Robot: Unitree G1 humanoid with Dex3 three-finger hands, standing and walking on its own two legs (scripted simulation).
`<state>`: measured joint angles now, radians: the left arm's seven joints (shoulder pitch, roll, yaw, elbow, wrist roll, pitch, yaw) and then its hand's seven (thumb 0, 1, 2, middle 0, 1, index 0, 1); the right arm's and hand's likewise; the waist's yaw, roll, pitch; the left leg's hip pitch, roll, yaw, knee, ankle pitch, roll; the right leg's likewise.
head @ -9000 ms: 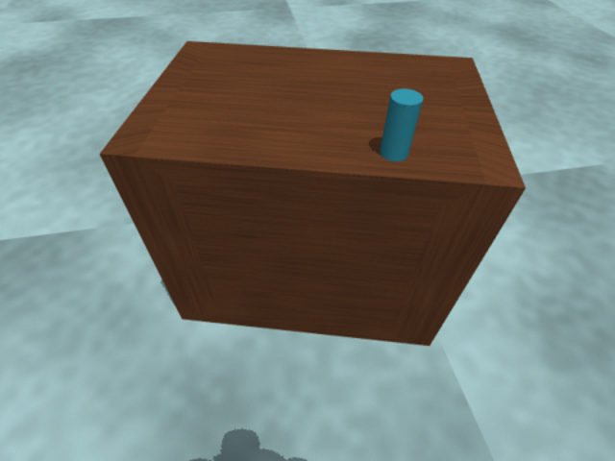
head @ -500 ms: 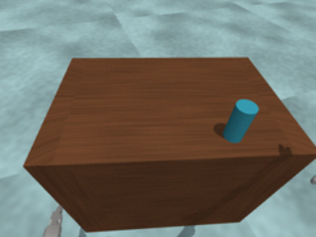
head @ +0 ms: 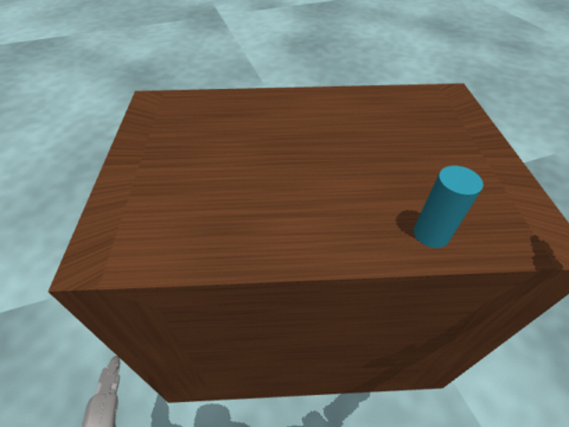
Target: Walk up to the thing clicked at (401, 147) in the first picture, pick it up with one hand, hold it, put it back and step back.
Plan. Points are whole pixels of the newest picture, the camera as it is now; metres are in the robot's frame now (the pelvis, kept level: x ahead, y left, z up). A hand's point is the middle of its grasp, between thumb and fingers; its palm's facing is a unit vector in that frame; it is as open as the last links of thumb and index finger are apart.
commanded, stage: go down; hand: right
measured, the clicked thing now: (444, 209) +0.45 -0.26 +0.05
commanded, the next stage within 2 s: approach in 1.78 s
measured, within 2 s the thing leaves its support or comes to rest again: neither
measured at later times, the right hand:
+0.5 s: hand out of the picture +0.33 -0.43 +0.16, palm faces +0.28 +0.96 +0.00, open 17.6 cm
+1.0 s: hand out of the picture +0.35 -0.44 +0.17, palm faces +0.30 +0.95 +0.01, open 17.7 cm
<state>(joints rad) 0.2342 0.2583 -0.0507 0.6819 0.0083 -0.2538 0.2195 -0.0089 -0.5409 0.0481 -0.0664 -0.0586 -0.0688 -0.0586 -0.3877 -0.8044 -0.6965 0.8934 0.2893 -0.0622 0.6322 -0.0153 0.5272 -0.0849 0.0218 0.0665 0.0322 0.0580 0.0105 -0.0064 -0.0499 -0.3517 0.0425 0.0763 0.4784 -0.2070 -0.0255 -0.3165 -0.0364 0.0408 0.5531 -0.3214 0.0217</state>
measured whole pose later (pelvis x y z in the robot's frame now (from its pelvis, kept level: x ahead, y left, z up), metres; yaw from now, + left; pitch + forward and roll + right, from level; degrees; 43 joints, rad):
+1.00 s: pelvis +0.00 -0.01 -0.01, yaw +1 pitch +9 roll +3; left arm 0.26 0.27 -0.08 0.59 0.02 -0.26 0.23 -0.01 -0.55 0.07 -0.06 -0.06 -0.06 -0.06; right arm -0.60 -1.00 -0.74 1.14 0.20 -0.07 0.63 -0.02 0.61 -0.08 0.01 0.07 0.03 0.06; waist 0.06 0.01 -0.08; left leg -0.48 0.03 0.07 0.55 -0.23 -0.03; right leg -0.47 -0.05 0.05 0.68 -0.37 0.01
